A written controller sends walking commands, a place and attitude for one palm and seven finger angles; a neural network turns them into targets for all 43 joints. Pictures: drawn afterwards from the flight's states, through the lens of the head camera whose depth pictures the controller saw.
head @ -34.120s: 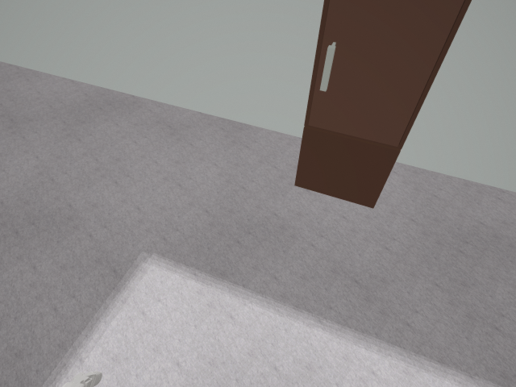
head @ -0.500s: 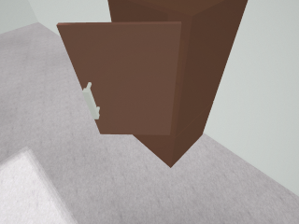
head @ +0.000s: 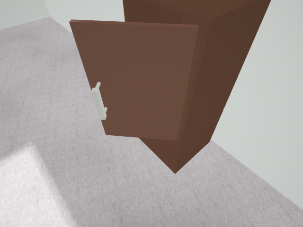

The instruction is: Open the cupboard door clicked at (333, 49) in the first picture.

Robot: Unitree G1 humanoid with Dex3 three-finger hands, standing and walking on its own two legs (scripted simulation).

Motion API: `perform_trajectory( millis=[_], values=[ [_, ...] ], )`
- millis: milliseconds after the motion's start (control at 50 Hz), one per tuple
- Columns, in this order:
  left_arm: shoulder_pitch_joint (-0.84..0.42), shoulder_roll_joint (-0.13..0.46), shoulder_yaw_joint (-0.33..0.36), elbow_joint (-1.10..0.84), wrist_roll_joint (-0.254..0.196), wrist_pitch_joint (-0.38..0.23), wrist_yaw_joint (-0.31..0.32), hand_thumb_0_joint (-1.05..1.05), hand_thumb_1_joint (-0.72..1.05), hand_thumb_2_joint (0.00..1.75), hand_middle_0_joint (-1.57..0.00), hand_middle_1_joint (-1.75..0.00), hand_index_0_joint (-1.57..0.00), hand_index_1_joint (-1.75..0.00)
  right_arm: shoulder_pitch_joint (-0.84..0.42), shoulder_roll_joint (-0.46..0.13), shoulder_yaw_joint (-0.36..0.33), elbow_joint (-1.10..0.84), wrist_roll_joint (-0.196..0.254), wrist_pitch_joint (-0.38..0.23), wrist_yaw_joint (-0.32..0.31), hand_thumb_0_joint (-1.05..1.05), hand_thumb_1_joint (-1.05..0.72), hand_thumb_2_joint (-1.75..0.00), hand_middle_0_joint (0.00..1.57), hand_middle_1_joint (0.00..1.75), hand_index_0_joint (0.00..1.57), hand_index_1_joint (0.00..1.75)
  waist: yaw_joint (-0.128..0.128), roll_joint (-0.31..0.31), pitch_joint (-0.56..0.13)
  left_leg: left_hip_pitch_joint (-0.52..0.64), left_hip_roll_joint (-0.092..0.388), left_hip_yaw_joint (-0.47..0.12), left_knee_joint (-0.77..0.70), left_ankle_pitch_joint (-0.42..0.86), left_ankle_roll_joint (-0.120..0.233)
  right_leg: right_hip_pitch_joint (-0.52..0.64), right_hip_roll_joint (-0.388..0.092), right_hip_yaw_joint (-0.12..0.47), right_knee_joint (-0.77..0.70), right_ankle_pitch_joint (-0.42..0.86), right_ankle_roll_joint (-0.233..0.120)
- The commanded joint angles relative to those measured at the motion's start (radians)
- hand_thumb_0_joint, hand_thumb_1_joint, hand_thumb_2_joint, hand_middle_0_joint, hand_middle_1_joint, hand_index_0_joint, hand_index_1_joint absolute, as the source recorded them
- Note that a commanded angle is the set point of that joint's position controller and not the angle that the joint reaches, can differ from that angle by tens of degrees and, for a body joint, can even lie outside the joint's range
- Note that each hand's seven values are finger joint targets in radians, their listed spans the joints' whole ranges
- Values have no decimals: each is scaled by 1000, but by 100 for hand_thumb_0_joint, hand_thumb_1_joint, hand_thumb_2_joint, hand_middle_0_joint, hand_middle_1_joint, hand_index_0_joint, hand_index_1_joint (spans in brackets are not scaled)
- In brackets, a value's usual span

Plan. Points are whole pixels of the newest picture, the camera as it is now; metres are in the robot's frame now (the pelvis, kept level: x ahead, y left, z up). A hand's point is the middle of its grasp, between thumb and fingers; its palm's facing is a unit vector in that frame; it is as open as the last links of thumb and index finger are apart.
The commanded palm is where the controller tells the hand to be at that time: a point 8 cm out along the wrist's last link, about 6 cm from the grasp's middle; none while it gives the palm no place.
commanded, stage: shuffle to correct the standing spot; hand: left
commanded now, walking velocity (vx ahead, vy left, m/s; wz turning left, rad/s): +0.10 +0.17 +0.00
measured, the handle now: (100, 101) +0.58 +0.26 -0.06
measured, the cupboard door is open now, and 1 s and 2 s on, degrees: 43 43 43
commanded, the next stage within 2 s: come to a stop and stand still in 0.20 s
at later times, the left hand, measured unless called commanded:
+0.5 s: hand out of the picture +0.04 +0.25 -0.20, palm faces +0.06 -0.98 -0.21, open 7.4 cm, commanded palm none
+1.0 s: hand out of the picture +0.12 +0.25 -0.17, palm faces -0.03 -0.98 -0.22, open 7.3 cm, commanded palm none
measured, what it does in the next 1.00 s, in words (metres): steps on the spot: left foot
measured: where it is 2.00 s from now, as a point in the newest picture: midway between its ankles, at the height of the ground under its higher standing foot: outside the picture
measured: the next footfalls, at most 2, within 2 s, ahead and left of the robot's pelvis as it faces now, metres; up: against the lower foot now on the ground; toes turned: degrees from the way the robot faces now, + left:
left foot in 0.44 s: +0.12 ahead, +0.20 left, +0.00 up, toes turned +2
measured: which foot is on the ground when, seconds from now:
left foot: down 0.00-0.22, up 0.24-0.42, down 0.44-1.00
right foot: down 0.00-1.00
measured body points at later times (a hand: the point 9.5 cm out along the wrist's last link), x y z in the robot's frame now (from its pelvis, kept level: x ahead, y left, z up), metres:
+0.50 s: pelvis +0.06 +0.06 -0.02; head +0.09 +0.08 +0.43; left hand +0.04 +0.30 -0.18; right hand +0.12 -0.18 -0.16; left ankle +0.08 +0.20 -0.74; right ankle +0.00 -0.07 -0.73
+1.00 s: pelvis +0.07 +0.07 +0.00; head +0.07 +0.08 +0.45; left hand +0.13 +0.30 -0.15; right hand +0.10 -0.17 -0.15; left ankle +0.08 +0.20 -0.74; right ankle +0.04 -0.04 -0.74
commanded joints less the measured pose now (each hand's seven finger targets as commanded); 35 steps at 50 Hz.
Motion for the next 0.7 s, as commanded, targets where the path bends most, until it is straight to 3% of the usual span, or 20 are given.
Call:
perform_trajectory(
  millis=[0, 60, 100, 140, 160, 200, 220, 260, 280, 360, 380, 400, 420, 440, 460, 500, 560, 600, 640, 680],
  values=[
    [11, 148, 39, -62, 4, -2, 6, 0, 90, 90, -20, -30, -20, -30, 129, -65, -19, -25, 0, -16, 3, 0, -90, -90, 20, 30, 20, 30, -18, -8, 68, 25, 32, -18, -109, 73, 21, -102, -188, 198, -84, -91, -50],
    [-13, 80, 27, -86, 14, 6, -3, 0, 90, 90, -20, -30, -20, -30, 126, -111, -28, -49, -2, -14, -3, 0, -90, -90, 20, 30, 20, 30, -15, 186, 123, -24, 169, -189, -235, 50, 126, -173, -51, 10, 142, -177, 11],
    [-2, 56, 18, -89, 13, -1, -6, 0, 90, 90, -20, -30, -20, -30, 109, -109, -28, -68, -2, -18, -7, 0, -90, -90, 20, 30, 20, 30, -2, 154, 100, -3, 182, -202, -206, 197, 166, -179, -52, 7, 205, -210, 11],
    [75, 54, 21, -62, 8, -9, -6, 0, 90, 90, -20, -30, -20, -30, 65, -109, -25, -90, 0, -20, -8, 0, -90, -90, 20, 30, 20, 30, 39, 75, 39, -47, 136, -121, -88, 333, 142, -27, -76, 33, 85, -77, 3],
    [128, 87, 30, -44, 10, -15, -2, 0, 90, 90, -20, -30, -20, -30, 38, -95, -25, -103, 5, -22, -8, 0, -90, -90, 20, 30, 20, 30, 63, -33, 17, -146, 73, -63, 12, 304, 102, 107, -141, 141, 24, 71, -24],
    [236, 195, 58, -7, 6, -27, 10, 0, 90, 90, -20, -30, -20, -30, -27, -65, -28, -143, 8, -20, 1, 0, -90, -90, 20, 30, 20, 30, 91, -302, 32, -398, -45, 43, 313, -199, 1, 255, -453, 489, -148, 411, -160],
    [256, 189, 61, -5, 10, -29, 20, 0, 90, 90, -20, -30, -20, -30, -80, -72, -31, -157, 4, -17, 0, 0, -90, -90, 20, 30, 20, 30, 105, -237, 51, -446, -13, -26, 433, -255, -6, 252, -493, 517, -146, 556, -209],
    [200, 180, 65, -25, 17, -26, 30, 0, 90, 90, -20, -30, -20, -30, -93, -51, -36, -162, 10, -15, 8, 0, -90, -90, 20, 30, 20, 30, 71, -132, 44, -465, 14, -68, 487, -233, -9, 237, -465, 409, -108, 618, -199],
    [146, 182, 65, -43, 19, -26, 30, 0, 90, 90, -20, -30, -20, -30, -95, -43, -37, -164, 13, -12, 17, 0, -90, -90, 20, 30, 20, 30, 48, -150, 43, -411, 31, -83, 433, -199, -9, 168, -432, 326, -95, 588, -166],
    [10, 164, 52, -86, 19, -4, 17, 0, 90, 90, -20, -30, -20, -30, 47, 2, -34, -100, 15, -13, 21, 0, -90, -90, 20, 30, 20, 30, -46, -184, 33, 42, -54, 66, 20, 191, -24, -138, -231, 95, -12, 226, -21],
    [28, 138, 45, -84, 13, 6, 17, 0, 90, 90, -20, -30, -20, -30, 89, -40, -38, -83, 8, -20, 15, 0, -90, -90, 20, 30, 20, 30, -51, -61, 1, 136, -9, 30, -44, 280, -16, -165, -182, 72, 99, 127, 8],
    [64, 93, 37, -89, 3, 15, 15, 0, 90, 90, -20, -30, -20, -30, 110, -113, -51, -91, -1, -30, 7, 0, -90, -90, 20, 30, 20, 30, -41, 168, -38, 143, 167, -174, -91, 507, 55, -195, -99, 12, 213, -121, 60],
    [89, 71, 29, -96, -3, 19, 17, 0, 90, 90, -20, -30, -20, -30, 98, -168, -57, -109, -2, -26, 0, 0, -90, -90, 20, 30, 20, 30, -35, 238, -57, 63, 294, -295, -165, 586, 153, -158, -62, 22, 333, -343, 70],
    [80, 65, 23, -104, 0, 15, 18, 0, 90, 90, -20, -30, -20, -30, 55, -181, -59, -124, -5, -27, -6, 0, -90, -90, 20, 30, 20, 30, -26, 137, -14, 3, 304, -309, -170, 574, 193, -165, -62, 56, 383, -356, 57],
    [66, 83, 27, -90, 1, 13, 18, 0, 90, 90, -20, -30, -20, -30, -11, -200, -61, -124, -6, -37, -15, 0, -90, -90, 20, 30, 20, 30, -7, 227, 1, -10, 300, -325, -180, 616, 207, -175, -74, 80, 400, -345, 49],
    [43, 98, 26, -70, -4, 10, 8, 0, 90, 90, -20, -30, -20, -30, -93, -167, -52, -128, -6, -36, -20, 0, -90, -90, 20, 30, 20, 30, -1, 202, 5, -24, 258, -239, -145, 672, 190, -138, -94, 90, 341, -280, 52],
    [111, 59, 9, -38, -5, 7, -1, 0, 90, 90, -20, -30, -20, -30, -115, -134, -49, -124, -1, -19, -24, 0, -90, -90, 20, 30, 20, 30, 17, 96, -46, 5, 190, -146, -50, 633, 128, -18, -65, 57, 38, -45, 62],
    [91, 121, 15, -53, 6, 3, 0, 0, 90, 90, -20, -30, -20, -30, -109, -107, -53, -128, 12, -11, -18, 0, -90, -90, 20, 30, 20, 30, -3, -40, -47, -51, 91, -59, 15, 382, 43, 9, -139, 168, -41, 251, 29],
    [42, 145, 11, -68, 3, -4, 1, 0, 90, 90, -20, -30, -20, -30, -114, -69, -44, -118, 11, 2, -12, 0, -90, -90, 20, 30, 20, 30, -21, -148, -34, -32, 29, -9, 30, 183, 3, -39, -197, 214, -70, 319, -6],
    [9, 133, 5, -70, 2, -7, 5, 0, 90, 90, -20, -30, -20, -30, -96, -52, -39, -93, 8, 1, -9, 0, -90, -90, 20, 30, 20, 30, -31, -141, -13, 2, 33, -14, -13, 205, -2, -54, -184, 191, -74, 333, -5]
  ],
)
